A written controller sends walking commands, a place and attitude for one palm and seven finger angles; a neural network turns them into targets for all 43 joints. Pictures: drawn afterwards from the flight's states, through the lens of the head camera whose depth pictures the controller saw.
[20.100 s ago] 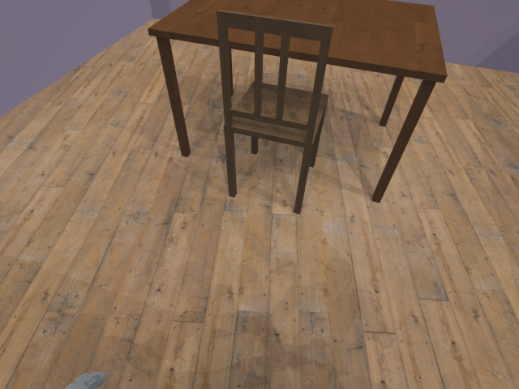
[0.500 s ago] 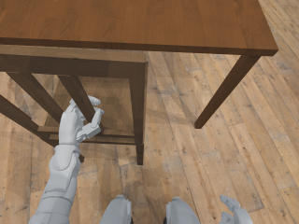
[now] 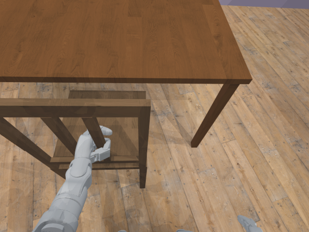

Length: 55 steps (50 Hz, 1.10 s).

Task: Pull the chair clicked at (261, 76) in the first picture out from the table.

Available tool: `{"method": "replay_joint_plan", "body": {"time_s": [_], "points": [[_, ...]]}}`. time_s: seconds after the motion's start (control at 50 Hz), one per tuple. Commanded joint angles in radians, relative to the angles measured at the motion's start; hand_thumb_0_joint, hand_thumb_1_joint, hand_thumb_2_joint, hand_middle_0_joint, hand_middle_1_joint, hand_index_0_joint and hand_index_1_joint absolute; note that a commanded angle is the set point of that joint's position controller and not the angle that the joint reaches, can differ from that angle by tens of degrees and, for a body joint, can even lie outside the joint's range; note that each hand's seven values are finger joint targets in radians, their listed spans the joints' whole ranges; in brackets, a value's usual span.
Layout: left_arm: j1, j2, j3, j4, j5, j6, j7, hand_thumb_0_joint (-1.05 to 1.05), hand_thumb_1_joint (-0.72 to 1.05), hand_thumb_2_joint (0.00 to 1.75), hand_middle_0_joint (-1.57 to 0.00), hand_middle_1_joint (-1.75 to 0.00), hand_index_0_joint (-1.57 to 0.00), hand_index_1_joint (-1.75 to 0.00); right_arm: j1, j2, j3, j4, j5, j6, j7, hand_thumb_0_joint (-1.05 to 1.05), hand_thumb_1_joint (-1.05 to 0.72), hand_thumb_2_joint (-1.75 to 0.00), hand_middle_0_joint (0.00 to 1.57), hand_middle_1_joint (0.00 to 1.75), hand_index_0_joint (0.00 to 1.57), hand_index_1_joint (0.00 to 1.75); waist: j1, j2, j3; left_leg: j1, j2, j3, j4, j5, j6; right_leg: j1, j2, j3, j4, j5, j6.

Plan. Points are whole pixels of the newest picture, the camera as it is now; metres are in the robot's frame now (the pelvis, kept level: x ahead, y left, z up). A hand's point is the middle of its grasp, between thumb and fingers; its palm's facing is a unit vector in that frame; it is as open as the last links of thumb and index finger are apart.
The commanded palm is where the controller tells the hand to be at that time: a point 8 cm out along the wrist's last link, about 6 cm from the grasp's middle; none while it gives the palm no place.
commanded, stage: step backward, pulling the chair out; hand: left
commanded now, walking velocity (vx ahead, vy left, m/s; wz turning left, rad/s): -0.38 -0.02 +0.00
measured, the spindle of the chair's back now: (69, 141) +0.37 +0.25 -0.07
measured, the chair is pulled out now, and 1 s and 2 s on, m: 0.05 0.21 0.29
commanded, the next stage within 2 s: none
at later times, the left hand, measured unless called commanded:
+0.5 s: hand (115, 181) +0.25 +0.10 -0.06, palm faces +0.00 -0.99 -0.16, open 5.5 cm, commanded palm +0.23 +0.16 -0.06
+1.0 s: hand (116, 206) +0.19 +0.09 -0.06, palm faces +0.00 -0.99 -0.17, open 5.6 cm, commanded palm +0.17 +0.15 -0.06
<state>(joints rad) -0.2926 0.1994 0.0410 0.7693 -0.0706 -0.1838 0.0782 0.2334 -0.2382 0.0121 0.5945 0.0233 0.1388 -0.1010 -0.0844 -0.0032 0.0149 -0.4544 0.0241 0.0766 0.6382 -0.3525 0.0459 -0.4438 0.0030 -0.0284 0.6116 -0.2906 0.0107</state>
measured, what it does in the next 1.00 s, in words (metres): walks backwards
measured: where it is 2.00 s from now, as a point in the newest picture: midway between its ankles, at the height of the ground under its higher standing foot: outside the picture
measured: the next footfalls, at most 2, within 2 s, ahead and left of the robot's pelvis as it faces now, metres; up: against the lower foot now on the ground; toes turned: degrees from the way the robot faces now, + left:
left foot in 1.08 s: -0.12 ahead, +0.14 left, +0.00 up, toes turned +1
right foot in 1.62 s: -0.06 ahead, -0.12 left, +0.00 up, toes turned -3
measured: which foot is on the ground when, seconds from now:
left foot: down 0.00-0.88, up 0.90-1.00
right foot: down 0.00-1.00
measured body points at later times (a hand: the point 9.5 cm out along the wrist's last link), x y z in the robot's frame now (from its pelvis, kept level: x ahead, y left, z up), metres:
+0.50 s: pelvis -0.07 -0.02 +0.00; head -0.01 -0.03 +0.45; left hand +0.25 +0.15 -0.05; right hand +0.03 -0.29 -0.12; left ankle -0.03 +0.08 -0.73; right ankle -0.03 -0.13 -0.73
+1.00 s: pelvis -0.13 -0.01 +0.00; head -0.08 -0.03 +0.45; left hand +0.19 +0.15 -0.05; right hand -0.04 -0.27 -0.14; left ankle -0.12 +0.10 -0.69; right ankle -0.03 -0.13 -0.73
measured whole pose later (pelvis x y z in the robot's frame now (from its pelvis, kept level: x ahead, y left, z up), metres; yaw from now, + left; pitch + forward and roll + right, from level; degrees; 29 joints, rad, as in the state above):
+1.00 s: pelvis -0.13 -0.01 +0.00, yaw -1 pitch +2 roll +2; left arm -0.31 0.10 -0.02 0.94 -0.05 -0.22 0.14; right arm 0.22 -0.23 0.02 0.73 0.02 0.03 -0.11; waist -0.05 0.01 0.07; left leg -0.46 -0.04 0.01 0.88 -0.48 -0.02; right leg -0.47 -0.05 -0.02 0.55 -0.12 -0.01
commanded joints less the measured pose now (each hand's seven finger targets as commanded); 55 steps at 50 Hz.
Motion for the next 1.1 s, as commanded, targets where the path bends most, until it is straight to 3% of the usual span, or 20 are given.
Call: {"method": "replay_joint_plan", "body": {"time_s": [0.0, 0.16, 0.22, 0.32, 0.4, 0.46, 0.58, 0.66, 0.68, 0.76, 0.8, 0.82, 0.86, 0.88, 0.92, 0.98, 1.02, 1.04, 1.06, 1.08], "points": [[-0.099, 0.108, 0.006, -0.183, 0.049, -0.054, 0.000, 0.00, 0.90, 0.90, -0.50, -1.45, -0.50, -1.45, 0.039, -0.119, -0.046, -0.075, -0.019, -0.036, 0.009, 0.00, -0.90, -0.90, 0.20, 0.30, 0.20, 0.30, 0.041, 0.256, -0.392, 0.509, 0.187, -0.157, -0.031, 1.165, -0.039, 0.064, -0.050, 0.021, -0.032, 0.323, -0.022], [-0.042, 0.125, 0.032, -0.214, 0.042, -0.075, 0.009, 0.00, 0.90, 0.90, -0.50, -1.45, -0.50, -1.45, 0.012, -0.126, -0.056, -0.086, -0.015, -0.046, -0.002, 0.00, -0.90, -0.90, 0.20, 0.30, 0.20, 0.30, 0.037, 0.135, -0.411, 0.399, 0.185, -0.121, -0.069, 0.906, -0.047, 0.201, -0.096, 0.057, -0.057, 0.572, -0.045], [-0.061, 0.136, 0.029, -0.212, 0.044, -0.076, 0.019, 0.00, 0.90, 0.90, -0.50, -1.45, -0.50, -1.45, 0.005, -0.123, -0.054, -0.078, -0.014, -0.049, -0.009, 0.00, -0.90, -0.90, 0.20, 0.30, 0.20, 0.30, 0.036, 0.155, -0.418, 0.383, 0.177, -0.103, -0.080, 0.815, -0.047, 0.207, -0.111, 0.069, -0.059, 0.593, -0.043], [-0.095, 0.145, 0.011, -0.171, 0.040, -0.074, 0.032, 0.00, 0.90, 0.90, -0.50, -1.45, -0.50, -1.45, -0.001, -0.125, -0.050, -0.071, -0.001, -0.048, -0.028, 0.00, -0.90, -0.90, 0.20, 0.30, 0.20, 0.30, 0.030, 0.115, -0.402, 0.278, 0.130, -0.084, -0.080, 0.538, -0.060, 0.236, -0.163, 0.108, -0.080, 0.667, -0.059], [-0.132, 0.149, -0.003, -0.130, 0.035, -0.074, 0.039, 0.00, 0.90, 0.90, -0.50, -1.45, -0.50, -1.45, -0.011, -0.125, -0.050, -0.064, 0.007, -0.051, -0.039, 0.00, -0.90, -0.90, 0.20, 0.30, 0.20, 0.30, 0.027, 0.061, -0.370, 0.252, 0.092, -0.079, -0.083, 0.350, -0.059, 0.196, -0.184, 0.128, -0.137, 0.546, -0.056], [-0.164, 0.126, -0.033, -0.103, 0.032, -0.074, 0.042, 0.00, 0.90, 0.90, -0.50, -1.45, -0.50, -1.45, -0.022, -0.125, -0.047, -0.064, 0.013, -0.056, -0.042, 0.00, -0.90, -0.90, 0.20, 0.30, 0.20, 0.30, 0.027, 0.017, -0.325, 0.229, 0.075, -0.084, -0.103, 0.233, -0.051, 0.156, -0.187, 0.133, -0.196, 0.357, -0.050], [-0.212, 0.097, -0.069, -0.077, 0.033, -0.087, 0.049, 0.00, 0.90, 0.90, -0.50, -1.45, -0.50, -1.45, -0.041, -0.135, -0.038, -0.067, 0.016, -0.077, -0.048, 0.00, -0.90, -0.90, 0.20, 0.30, 0.20, 0.30, 0.040, 0.110, -0.240, 0.183, 0.132, -0.161, -0.259, 0.042, -0.010, 0.087, -0.092, 0.067, -0.183, -0.048, -0.017], [-0.254, 0.046, -0.100, -0.080, 0.026, -0.084, 0.049, 0.00, 0.90, 0.90, -0.50, -1.45, -0.50, -1.45, -0.058, -0.126, -0.026, -0.073, 0.014, -0.094, -0.044, 0.00, -0.90, -0.90, 0.20, 0.30, 0.20, 0.30, 0.055, 0.191, -0.211, 0.058, 0.208, -0.242, -0.351, -0.100, 0.030, 0.137, -0.049, 0.044, -0.008, -0.090, -0.029], [-0.258, 0.073, -0.075, -0.079, 0.025, -0.083, 0.054, 0.00, 0.90, 0.90, -0.50, -1.45, -0.50, -1.45, -0.052, -0.131, -0.032, -0.066, 0.013, -0.097, -0.050, 0.00, -0.90, -0.90, 0.20, 0.30, 0.20, 0.30, 0.056, 0.165, -0.215, 0.065, 0.211, -0.239, -0.338, -0.073, 0.036, 0.140, -0.049, 0.051, -0.009, -0.069, -0.029], [-0.276, 0.053, -0.093, -0.062, 0.032, -0.085, 0.048, 0.00, 0.90, 0.90, -0.50, -1.45, -0.50, -1.45, -0.029, -0.125, -0.035, -0.042, 0.008, -0.119, -0.044, 0.00, -0.90, -0.90, 0.20, 0.30, 0.20, 0.30, 0.048, 0.083, -0.251, 0.101, 0.180, -0.181, -0.252, -0.001, 0.024, 0.170, -0.077, 0.083, -0.058, 0.005, -0.031], [-0.273, 0.070, -0.081, -0.049, 0.037, -0.083, 0.050, 0.00, 0.90, 0.90, -0.50, -1.45, -0.50, -1.45, -0.029, -0.129, -0.041, -0.036, 0.006, -0.127, -0.044, 0.00, -0.90, -0.90, 0.20, 0.30, 0.20, 0.30, 0.050, 0.041, -0.216, 0.060, 0.131, -0.143, -0.199, -0.140, 0.001, 0.115, -0.125, 0.145, -0.132, -0.122, -0.054], [-0.270, 0.068, -0.082, -0.037, 0.040, -0.086, 0.053, 0.00, 0.90, 0.90, -0.50, -1.45, -0.50, -1.45, -0.021, -0.127, -0.041, -0.031, 0.007, -0.133, -0.042, 0.00, -0.90, -0.90, 0.20, 0.30, 0.20, 0.30, 0.050, -0.021, -0.193, 0.081, 0.088, -0.125, -0.122, -0.185, -0.017, 0.035, -0.164, 0.196, -0.215, -0.220, -0.075], [-0.266, 0.093, -0.064, -0.006, 0.049, -0.087, 0.067, 0.00, 0.90, 0.90, -0.50, -1.45, -0.50, -1.45, 0.004, -0.126, -0.048, 0.001, 0.006, -0.139, -0.033, 0.00, -0.90, -0.90, 0.20, 0.30, 0.20, 0.30, 0.047, -0.164, -0.213, 0.224, -0.009, -0.065, 0.157, -0.130, -0.060, -0.123, -0.307, 0.335, -0.425, -0.408, -0.129], [-0.257, 0.109, -0.049, 0.004, 0.055, -0.081, 0.075, 0.00, 0.90, 0.90, -0.50, -1.45, -0.50, -1.45, 0.009, -0.136, -0.058, 0.014, 0.005, -0.143, -0.028, 0.00, -0.90, -0.90, 0.20, 0.30, 0.20, 0.30, 0.055, -0.204, -0.231, 0.239, -0.039, -0.080, 0.293, -0.119, -0.070, -0.136, -0.364, 0.378, -0.465, -0.380, -0.163], [-0.259, 0.078, -0.054, 0.025, 0.060, -0.064, 0.072, 0.00, 0.90, 0.90, -0.50, -1.45, -0.50, -1.45, -0.023, -0.122, -0.046, 0.023, -0.001, -0.152, -0.016, 0.00, -0.90, -0.90, 0.20, 0.30, 0.20, 0.30, 0.066, -0.212, -0.248, 0.092, -0.032, -0.149, 0.383, -0.162, -0.065, 0.043, -0.401, 0.349, -0.394, -0.099, -0.198], [-0.242, 0.094, -0.024, -0.003, 0.061, -0.064, 0.074, 0.00, 0.90, 0.90, -0.50, -1.45, -0.50, -1.45, -0.037, -0.125, -0.030, 0.035, -0.006, -0.165, -0.016, 0.00, -0.90, -0.90, 0.20, 0.30, 0.20, 0.30, 0.055, -0.107, -0.251, 0.097, -0.004, -0.161, 0.102, -0.145, -0.065, 0.177, -0.324, 0.194, -0.254, 0.171, -0.143], [-0.201, 0.051, -0.058, -0.016, 0.054, -0.072, 0.063, 0.00, 0.90, 0.90, -0.50, -1.45, -0.50, -1.45, -0.012, -0.127, -0.028, 0.052, -0.005, -0.171, -0.023, 0.00, -0.90, -0.90, 0.20, 0.30, 0.20, 0.30, 0.037, -0.026, -0.246, 0.164, 0.011, -0.127, -0.237, 0.042, -0.056, 0.193, -0.237, 0.120, -0.128, 0.217, -0.072], [-0.204, 0.029, -0.076, -0.054, 0.051, -0.075, 0.056, 0.00, 0.90, 0.90, -0.50, -1.45, -0.50, -1.45, -0.022, -0.152, -0.037, 0.038, -0.012, -0.173, -0.029, 0.00, -0.90, -0.90, 0.20, 0.30, 0.20, 0.30, 0.049, 0.099, -0.236, 0.125, 0.121, -0.264, -0.333, 0.150, -0.010, 0.188, -0.141, 0.059, -0.011, 0.213, -0.029], [-0.213, 0.006, -0.096, -0.095, 0.056, -0.072, 0.052, 0.00, 0.90, 0.90, -0.50, -1.45, -0.50, -1.45, -0.030, -0.158, -0.048, 0.011, -0.016, -0.164, -0.031, 0.00, -0.90, -0.90, 0.20, 0.30, 0.20, 0.30, 0.065, 0.206, -0.239, 0.130, 0.225, -0.370, -0.254, 0.441, 0.037, 0.149, -0.069, 0.014, 0.104, 0.231, -0.003], [-0.196, -0.014, -0.111, -0.086, 0.056, -0.060, 0.049, 0.00, 0.90, 0.90, -0.50, -1.45, -0.50, -1.45, -0.037, -0.141, -0.051, -0.003, -0.014, -0.153, -0.027, 0.00, -0.90, -0.90, 0.20, 0.30, 0.20, 0.30, 0.070, 0.181, -0.262, 0.184, 0.270, -0.348, -0.199, 0.655, 0.055, 0.138, -0.050, 0.006, 0.140, 0.196, -0.006]]}}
